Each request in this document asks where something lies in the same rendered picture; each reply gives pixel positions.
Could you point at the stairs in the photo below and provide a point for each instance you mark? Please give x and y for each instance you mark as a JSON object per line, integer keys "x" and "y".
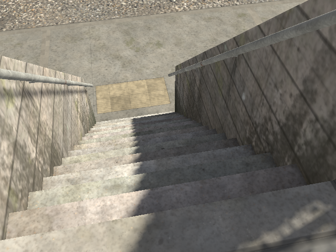
{"x": 147, "y": 164}

